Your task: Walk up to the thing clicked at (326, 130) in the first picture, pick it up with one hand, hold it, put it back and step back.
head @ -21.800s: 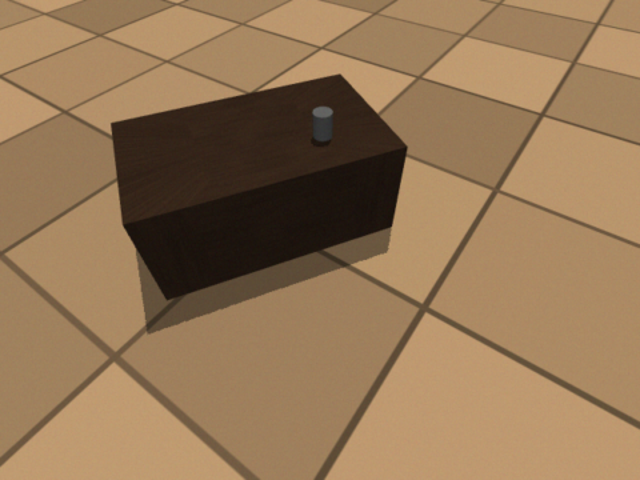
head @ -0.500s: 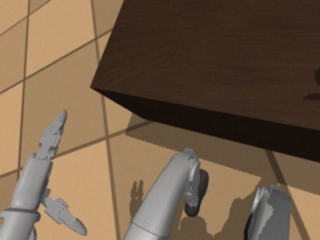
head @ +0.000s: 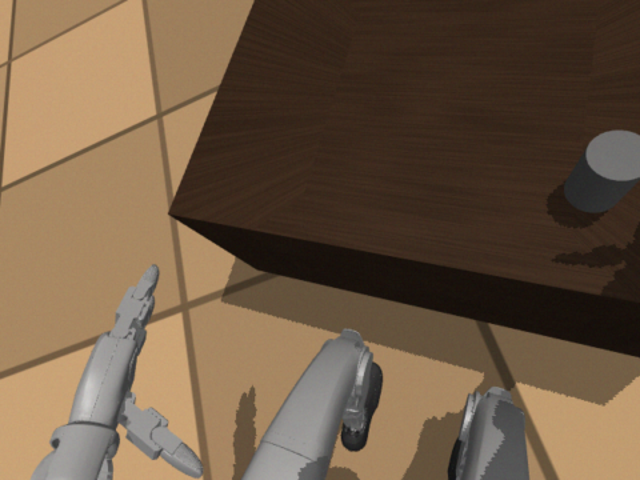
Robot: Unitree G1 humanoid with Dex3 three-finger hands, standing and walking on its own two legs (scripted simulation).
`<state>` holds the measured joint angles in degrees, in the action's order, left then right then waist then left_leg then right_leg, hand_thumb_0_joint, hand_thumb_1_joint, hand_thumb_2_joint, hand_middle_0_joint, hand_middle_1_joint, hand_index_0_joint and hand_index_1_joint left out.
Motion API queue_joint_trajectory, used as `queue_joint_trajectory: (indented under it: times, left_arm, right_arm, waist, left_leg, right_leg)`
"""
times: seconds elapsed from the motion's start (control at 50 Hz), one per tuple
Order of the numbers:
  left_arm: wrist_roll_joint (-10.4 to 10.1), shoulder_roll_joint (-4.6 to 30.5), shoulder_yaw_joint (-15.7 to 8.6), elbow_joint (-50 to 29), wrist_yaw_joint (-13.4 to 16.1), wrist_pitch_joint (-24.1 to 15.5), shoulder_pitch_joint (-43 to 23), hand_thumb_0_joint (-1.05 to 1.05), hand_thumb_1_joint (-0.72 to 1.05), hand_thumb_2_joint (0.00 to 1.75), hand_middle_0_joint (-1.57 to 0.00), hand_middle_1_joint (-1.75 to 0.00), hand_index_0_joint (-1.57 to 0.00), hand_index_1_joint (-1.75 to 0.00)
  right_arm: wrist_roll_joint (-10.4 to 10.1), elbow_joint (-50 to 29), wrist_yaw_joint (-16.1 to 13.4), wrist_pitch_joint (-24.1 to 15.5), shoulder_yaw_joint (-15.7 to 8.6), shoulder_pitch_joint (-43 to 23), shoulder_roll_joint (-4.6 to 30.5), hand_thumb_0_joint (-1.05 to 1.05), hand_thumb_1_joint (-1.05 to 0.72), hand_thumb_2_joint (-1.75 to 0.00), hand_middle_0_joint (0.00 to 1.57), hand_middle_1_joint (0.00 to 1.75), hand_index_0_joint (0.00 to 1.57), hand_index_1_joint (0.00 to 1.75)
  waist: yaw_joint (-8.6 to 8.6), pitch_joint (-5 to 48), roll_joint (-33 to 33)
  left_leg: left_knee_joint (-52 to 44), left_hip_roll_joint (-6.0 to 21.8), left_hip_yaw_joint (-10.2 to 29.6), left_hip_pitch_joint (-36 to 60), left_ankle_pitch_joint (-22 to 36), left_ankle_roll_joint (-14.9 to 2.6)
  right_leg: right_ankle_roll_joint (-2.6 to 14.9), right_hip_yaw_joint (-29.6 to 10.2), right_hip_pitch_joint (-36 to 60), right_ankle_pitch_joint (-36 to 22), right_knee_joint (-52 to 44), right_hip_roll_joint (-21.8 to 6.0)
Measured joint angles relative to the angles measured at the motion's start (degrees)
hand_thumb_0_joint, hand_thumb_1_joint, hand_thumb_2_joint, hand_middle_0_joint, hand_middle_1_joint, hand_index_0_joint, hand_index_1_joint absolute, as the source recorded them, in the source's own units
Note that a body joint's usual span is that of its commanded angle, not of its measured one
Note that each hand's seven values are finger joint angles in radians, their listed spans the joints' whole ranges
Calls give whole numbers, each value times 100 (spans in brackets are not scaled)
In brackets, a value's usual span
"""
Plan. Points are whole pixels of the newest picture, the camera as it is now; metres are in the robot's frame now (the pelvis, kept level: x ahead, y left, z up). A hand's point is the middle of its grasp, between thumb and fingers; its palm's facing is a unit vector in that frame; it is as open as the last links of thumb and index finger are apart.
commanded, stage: home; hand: right
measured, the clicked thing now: (604, 174) +0.56 -0.19 -0.13
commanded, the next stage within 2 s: none
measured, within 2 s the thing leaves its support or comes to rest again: neither
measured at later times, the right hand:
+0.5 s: hand out of the picture +0.45 -0.28 +0.04, palm faces +0.20 +0.93 -0.30, open 17.3 cm
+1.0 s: hand out of the picture +0.24 -0.19 +0.06, palm faces +0.17 +0.96 -0.22, open 17.3 cm
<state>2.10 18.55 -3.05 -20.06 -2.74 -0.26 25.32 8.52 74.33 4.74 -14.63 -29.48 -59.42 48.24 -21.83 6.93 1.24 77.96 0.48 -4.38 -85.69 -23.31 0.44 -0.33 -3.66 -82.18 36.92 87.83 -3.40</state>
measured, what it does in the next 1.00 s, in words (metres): rises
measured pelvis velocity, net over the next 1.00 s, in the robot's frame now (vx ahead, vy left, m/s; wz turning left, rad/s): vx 0.07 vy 0.01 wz -0.06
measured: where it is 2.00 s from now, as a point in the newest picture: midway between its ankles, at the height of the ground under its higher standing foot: (406, 458)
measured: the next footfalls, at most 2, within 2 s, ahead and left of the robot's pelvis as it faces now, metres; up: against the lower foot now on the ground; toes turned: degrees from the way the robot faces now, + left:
none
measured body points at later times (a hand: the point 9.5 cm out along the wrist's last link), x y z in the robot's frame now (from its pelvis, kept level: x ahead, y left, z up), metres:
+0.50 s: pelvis +0.06 +0.00 +0.10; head +0.16 -0.05 +0.54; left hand +0.23 +0.21 +0.08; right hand +0.44 -0.33 +0.06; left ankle +0.11 +0.13 -0.57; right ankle +0.02 -0.12 -0.57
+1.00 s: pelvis +0.07 +0.01 +0.13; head +0.10 +0.00 +0.58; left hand +0.24 +0.23 +0.05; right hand +0.23 -0.24 +0.08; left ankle +0.11 +0.13 -0.57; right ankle +0.02 -0.12 -0.57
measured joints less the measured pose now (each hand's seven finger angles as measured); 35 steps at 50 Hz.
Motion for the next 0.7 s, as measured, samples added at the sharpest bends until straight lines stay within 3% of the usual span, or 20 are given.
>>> queue_joint_trajectory:
  times: [0.12,0.2,0.26,0.32,0.38,0.5,0.7]
  left_arm:
    - [-78,-12,167,481,1,238,16,-1,-47,8,-8,-8,-8,-7]
    - [-118,-48,264,1073,76,421,-170,-1,-31,21,-10,-12,-10,-11]
    - [-118,-152,520,1327,119,508,-363,-1,-14,31,-11,-14,-11,-14]
    - [-154,-350,845,1283,65,503,-435,-1,2,40,-12,-17,-12,-16]
    - [-231,-529,1000,1210,-9,448,-332,0,17,48,-14,-19,-13,-18]
    - [-381,-467,819,1801,24,566,-229,0,44,63,-17,-23,-16,-23]
    - [-429,-493,689,2531,352,664,-338,1,80,83,-19,-28,-19,-28]
  right_arm:
    - [135,286,-342,636,75,114,29,-2,55,-7,7,8,8,8]
    - [87,441,-512,821,182,172,27,-2,53,-7,7,7,7,7]
    - [-1,487,-570,846,336,291,-102,-2,52,-7,6,7,6,6]
    - [-111,260,-537,900,442,767,-438,-1,51,-7,6,6,6,6]
    - [-272,-189,-503,1097,699,1459,-889,-1,50,-8,6,6,6,6]
    - [-552,-1511,-518,1587,1185,2832,-1831,-1,50,-7,6,6,6,6]
    - [-943,-3612,-794,1693,1935,4906,-2962,-1,50,-7,7,6,6,6]
  waist:
    - [245,3,-44]
    - [419,20,-32]
    - [585,52,-8]
    - [741,109,-52]
    - [893,148,-122]
    - [1228,161,-101]
    - [1698,82,-69]
  left_leg:
    - [-699,-30,28,723,147,-5]
    - [-1090,-53,24,1182,209,-7]
    - [-1347,-71,29,1520,240,-11]
    - [-1602,-64,20,1912,245,-12]
    - [-1851,-31,9,2352,229,-5]
    - [-2272,12,62,3108,223,23]
    - [-2815,55,135,4253,233,34]
  right_leg:
    - [-4,61,722,-200,-747,-19]
    - [-12,74,1174,-287,-1153,-37]
    - [-23,91,1516,-335,-1429,-52]
    - [-33,92,1906,-376,-1719,-42]
    - [-29,90,2342,-415,-2020,-6]
    - [-3,162,3144,-488,-2562,47]
    - [-7,258,4384,-621,-3320,103]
